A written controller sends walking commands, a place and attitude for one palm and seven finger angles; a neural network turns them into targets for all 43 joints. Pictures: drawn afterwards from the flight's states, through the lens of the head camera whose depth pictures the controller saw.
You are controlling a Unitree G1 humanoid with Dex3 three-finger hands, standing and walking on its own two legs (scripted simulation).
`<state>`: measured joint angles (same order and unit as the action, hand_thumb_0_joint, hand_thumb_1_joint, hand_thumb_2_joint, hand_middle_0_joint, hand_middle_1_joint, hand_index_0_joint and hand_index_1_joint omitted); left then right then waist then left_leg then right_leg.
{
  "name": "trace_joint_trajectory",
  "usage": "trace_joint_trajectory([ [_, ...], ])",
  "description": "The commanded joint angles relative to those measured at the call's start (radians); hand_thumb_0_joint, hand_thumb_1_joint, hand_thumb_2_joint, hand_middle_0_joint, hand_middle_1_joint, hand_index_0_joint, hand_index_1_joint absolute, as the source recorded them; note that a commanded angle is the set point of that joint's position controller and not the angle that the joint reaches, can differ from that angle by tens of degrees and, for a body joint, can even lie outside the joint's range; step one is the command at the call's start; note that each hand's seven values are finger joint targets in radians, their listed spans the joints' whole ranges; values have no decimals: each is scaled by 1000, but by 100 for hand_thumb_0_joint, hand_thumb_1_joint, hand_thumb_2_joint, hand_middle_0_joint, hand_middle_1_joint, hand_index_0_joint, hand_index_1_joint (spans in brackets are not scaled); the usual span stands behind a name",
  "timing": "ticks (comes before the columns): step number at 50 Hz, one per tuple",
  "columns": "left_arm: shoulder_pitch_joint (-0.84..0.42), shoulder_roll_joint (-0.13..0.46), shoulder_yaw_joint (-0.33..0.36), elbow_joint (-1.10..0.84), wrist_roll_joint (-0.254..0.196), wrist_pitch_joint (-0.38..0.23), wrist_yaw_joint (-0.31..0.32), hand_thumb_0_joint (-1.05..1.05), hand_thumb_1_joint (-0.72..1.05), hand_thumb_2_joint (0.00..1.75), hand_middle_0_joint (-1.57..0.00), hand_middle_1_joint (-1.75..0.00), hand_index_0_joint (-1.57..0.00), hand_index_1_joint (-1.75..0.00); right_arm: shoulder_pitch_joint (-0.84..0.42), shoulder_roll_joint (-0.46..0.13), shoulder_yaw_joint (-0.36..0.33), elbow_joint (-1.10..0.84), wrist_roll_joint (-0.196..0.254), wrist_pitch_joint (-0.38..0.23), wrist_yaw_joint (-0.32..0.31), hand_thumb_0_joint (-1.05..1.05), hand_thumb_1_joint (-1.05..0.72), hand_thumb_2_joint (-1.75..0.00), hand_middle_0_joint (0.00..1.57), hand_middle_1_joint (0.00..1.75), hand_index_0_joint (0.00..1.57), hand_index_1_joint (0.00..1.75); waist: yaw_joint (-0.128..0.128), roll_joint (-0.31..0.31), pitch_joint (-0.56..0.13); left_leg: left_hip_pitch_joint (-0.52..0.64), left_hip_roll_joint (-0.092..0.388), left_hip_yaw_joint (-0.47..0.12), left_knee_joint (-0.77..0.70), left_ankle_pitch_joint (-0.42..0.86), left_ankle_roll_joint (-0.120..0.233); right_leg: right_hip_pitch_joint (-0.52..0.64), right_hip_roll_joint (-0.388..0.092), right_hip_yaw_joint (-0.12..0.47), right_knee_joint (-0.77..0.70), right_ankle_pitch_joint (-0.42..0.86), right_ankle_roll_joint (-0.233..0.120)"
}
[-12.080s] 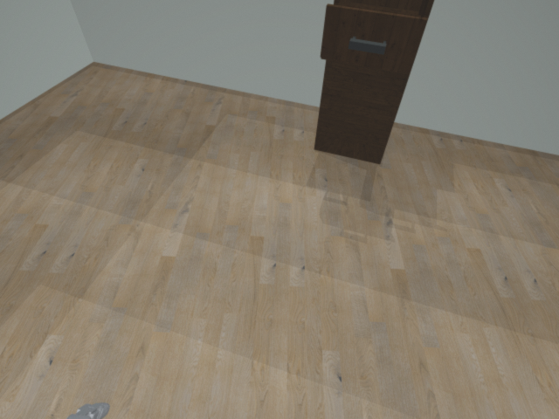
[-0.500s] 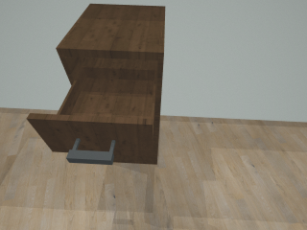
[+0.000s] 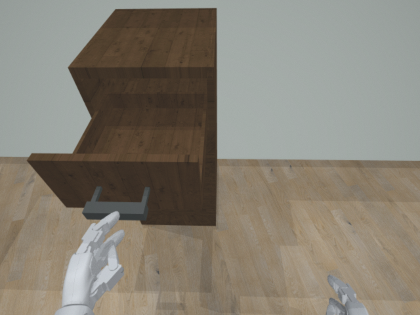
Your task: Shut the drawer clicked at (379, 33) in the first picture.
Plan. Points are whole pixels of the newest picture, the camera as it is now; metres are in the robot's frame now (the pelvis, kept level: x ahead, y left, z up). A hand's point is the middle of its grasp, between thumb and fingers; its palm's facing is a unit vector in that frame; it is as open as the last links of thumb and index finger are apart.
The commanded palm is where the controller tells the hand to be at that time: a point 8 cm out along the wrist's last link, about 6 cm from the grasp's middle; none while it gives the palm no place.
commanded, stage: raise the hand and make a fist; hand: left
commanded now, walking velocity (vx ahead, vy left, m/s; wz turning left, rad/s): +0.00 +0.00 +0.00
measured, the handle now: (119, 201) +0.35 +0.21 +0.01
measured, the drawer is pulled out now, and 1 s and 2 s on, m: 0.30 0.30 0.30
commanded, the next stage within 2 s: bring the fist close to the handle in 1.66 s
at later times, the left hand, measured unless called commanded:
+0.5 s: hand (116, 287) +0.17 +0.17 +0.02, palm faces -0.04 -1.00 -0.05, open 4.3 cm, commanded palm +0.13 +0.23 +0.03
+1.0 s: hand (90, 287) +0.16 +0.18 +0.08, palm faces +0.03 -1.00 -0.06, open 3.1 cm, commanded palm +0.12 +0.23 +0.09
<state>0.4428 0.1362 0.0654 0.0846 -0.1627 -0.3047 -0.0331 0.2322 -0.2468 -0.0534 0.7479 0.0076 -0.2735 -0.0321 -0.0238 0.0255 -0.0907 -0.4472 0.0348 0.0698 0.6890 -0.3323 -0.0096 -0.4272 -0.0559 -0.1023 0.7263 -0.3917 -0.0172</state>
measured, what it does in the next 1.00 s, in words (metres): stands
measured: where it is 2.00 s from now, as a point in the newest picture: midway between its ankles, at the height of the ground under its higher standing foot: outside the picture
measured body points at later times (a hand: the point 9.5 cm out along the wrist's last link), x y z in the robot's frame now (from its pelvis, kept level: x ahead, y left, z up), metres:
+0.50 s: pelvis -0.03 -0.01 -0.03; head +0.00 -0.02 +0.41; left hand +0.17 +0.22 +0.03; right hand +0.14 -0.22 -0.12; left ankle +0.01 +0.13 -0.72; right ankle -0.01 -0.10 -0.72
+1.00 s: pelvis -0.01 +0.02 -0.02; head +0.00 +0.02 +0.43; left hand +0.15 +0.24 +0.08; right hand +0.21 -0.19 -0.06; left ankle +0.01 +0.13 -0.72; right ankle -0.01 -0.10 -0.72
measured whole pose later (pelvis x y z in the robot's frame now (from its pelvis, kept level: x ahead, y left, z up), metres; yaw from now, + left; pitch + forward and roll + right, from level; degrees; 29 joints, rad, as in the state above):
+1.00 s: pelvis -0.01 +0.02 -0.02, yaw +1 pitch +5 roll -2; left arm 0.63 0.19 0.08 -0.36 -0.21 -0.25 -0.19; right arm 0.19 -0.20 0.02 0.52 0.04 -0.26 -0.03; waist 0.03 0.03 -0.10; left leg -0.55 0.04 0.04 0.88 -0.42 0.02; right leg -0.48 -0.06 -0.12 0.84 -0.44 0.01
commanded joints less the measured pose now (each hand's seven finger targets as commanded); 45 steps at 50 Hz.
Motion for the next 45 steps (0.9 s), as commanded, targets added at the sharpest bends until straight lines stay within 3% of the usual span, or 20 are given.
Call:
trace_joint_trajectory([
  [1, 279, 77, 104, 6, -46, -311, -237, 0, 90, 90, -46, -58, -46, -58, -133, -109, -64, -245, 3, -44, 46, 0, -90, -90, 20, 30, 20, 30, 89, -143, -31, -200, -46, -32, 140, 127, -10, -122, 29, 47, 92, 225, -8],
  [3, 262, 148, 180, -72, -63, -318, -263, 0, 90, 90, -50, -62, -50, -62, -170, -106, -65, -327, 14, -17, 39, 0, -90, -90, 20, 30, 20, 30, 109, -111, -132, -247, -61, 4, 186, 89, 8, -94, 13, 105, 105, 165, -3],
  [4, 200, 145, 166, -132, -76, -295, -260, 0, 90, 90, -52, -65, -52, -65, -181, -104, -58, -360, 21, 0, 29, 0, -90, -90, 20, 30, 20, 30, 101, -89, -135, -261, -66, 9, 198, 51, 13, -104, 9, 133, 91, 99, 0],
  [7, 37, 163, 161, -332, -89, -253, -202, 0, 90, 90, -58, -71, -58, -71, -144, -90, -47, -407, 29, 28, 1, 0, -90, -90, 20, 30, 20, 30, 60, -1, -151, -237, -54, -9, 219, -22, 26, -176, 21, 157, 69, -62, 2],
  [9, -16, 152, 138, -424, -81, -266, -173, 0, 90, 90, -62, -75, -62, -75, -88, -76, -35, -402, 24, 28, -12, 0, -90, -90, 20, 30, 20, 30, 27, 45, -172, -213, -39, -30, 237, 1, 35, -191, 28, 152, 69, -32, 1],
  [11, -125, 164, 104, -489, -75, -292, -177, 0, 90, 90, -66, -80, -66, -80, -63, -84, -20, -387, 19, 17, -24, 0, -90, -90, 20, 30, 20, 30, -23, 14, -166, -214, -26, -48, 264, -1, 42, -229, 35, 154, 64, -36, 8],
  [13, -148, 150, 60, -443, -81, -292, -217, 0, 90, 90, -70, -84, -70, -84, -58, -90, -9, -364, 23, -8, -34, 0, -90, -90, 20, 30, 20, 30, -43, 30, -135, -221, -20, -63, 272, -17, 42, -252, 37, 158, 48, -54, 7],
  [16, -120, 176, 66, -335, -96, -217, -276, 0, 90, 90, -76, -91, -76, -91, -74, -104, 4, -344, 36, -33, -43, 0, -90, -90, 20, 30, 20, 30, -38, -11, -101, -233, -19, -75, 251, -42, 43, -226, 32, 171, -1, -105, 14],
  [19, -24, 198, 125, -313, -117, -105, -290, 0, 90, 90, -82, -97, -82, -97, -93, -99, 6, -358, 44, -38, -46, 0, -90, -90, 20, 30, 20, 30, 17, -15, -152, -207, -29, -75, 198, -13, 39, -128, 16, 164, -28, -88, 18],
  [21, 24, 222, 191, -264, -121, -45, -258, 0, 90, 90, -86, -101, -86, -101, -121, -88, 6, -344, 43, -28, -48, 0, -90, -90, 20, 30, 20, 30, 41, -72, -131, -207, -27, -80, 168, -2, 36, -90, 14, 152, -43, -90, 24],
  [24, 61, 188, 187, -370, -127, -42, -212, 0, 90, 90, -92, -108, -92, -108, -114, -69, 6, -354, 37, -28, -42, 0, -90, -90, 20, 30, 20, 30, 59, -38, -141, -162, -29, -73, 125, 43, 33, -63, 17, 116, -31, -21, 22],
  [26, 86, 207, 210, -381, -116, -62, -180, 0, 90, 90, -96, -112, -96, -112, -121, -67, 3, -342, 31, -33, -38, 0, -90, -90, 20, 30, 20, 30, 63, -93, -123, -161, -24, -78, 110, 58, 33, -52, 25, 97, -23, 4, 20],
  [28, 110, 187, 189, -423, -108, -92, -175, 0, 90, 90, -100, -117, -100, -117, -97, -69, -2, -337, 31, -43, -31, 0, -90, -90, 20, 30, 20, 30, 56, -35, -137, -131, -27, -69, 102, 80, 32, -56, 29, 85, -12, 50, 17],
  [30, 112, 165, 151, -449, -104, -112, -178, 0, 90, 90, -104, -121, -104, -121, -90, -76, -1, -337, 31, -59, -26, 0, -90, -90, 20, 30, 20, 30, 42, -24, -116, -111, -27, -69, 92, 77, 32, -79, 36, 63, -5, 57, 15],
  [31, 120, 157, 131, -453, -98, -115, -180, 0, 90, 90, -106, -123, -106, -123, -97, -82, -1, -336, 31, -63, -24, 0, -90, -90, 20, 30, 20, 30, 36, -52, -103, -106, -23, -73, 90, 75, 36, -85, 40, 56, -7, 57, 15],
  [35, 136, 144, 95, -533, -91, -121, -185, 0, 90, 90, -114, -132, -114, -132, -73, -91, -2, -342, 34, -87, -20, 0, -90, -90, 20, 30, 20, 30, 33, 19, -138, -51, -26, -77, 75, 95, 36, -84, 43, 30, 10, 99, 8],
  [37, 155, 142, 89, -548, -83, -107, -174, 0, 90, 90, -118, -136, -118, -136, -70, -91, -3, -345, 35, -86, -16, 0, -90, -90, 20, 30, 20, 30, 32, -8, -131, -42, -23, -84, 66, 105, 37, -82, 48, 19, 13, 117, 8],
  [41, 195, 153, 94, -605, -61, -76, -144, 0, 90, 90, -126, -145, -126, -145, -82, -86, 1, -356, 33, -76, -9, 0, -90, -90, 20, 30, 20, 30, 48, 10, -131, -13, -18, -88, 49, 147, 36, -53, 51, 3, 20, 159, 4],
  [43, 200, 129, 68, -645, -60, -55, -141, 0, 90, 90, -130, -149, -130, -149, -77, -77, 6, -370, 35, -65, -3, 0, -90, -90, 20, 30, 20, 30, 47, 35, -126, 5, -17, -88, 41, 170, 33, -47, 52, -6, 21, 185, 4],
  [45, 208, 130, 73, -643, -63, -29, -141, 0, 90, 90, -134, -153, -134, -153, -84, -77, 10, -381, 37, -52, -5, 0, -90, -90, 20, 30, 20, 30, 45, 5, -96, 3, -13, -91, 30, 156, 33, -48, 56, -9, 10, 177, 5],
])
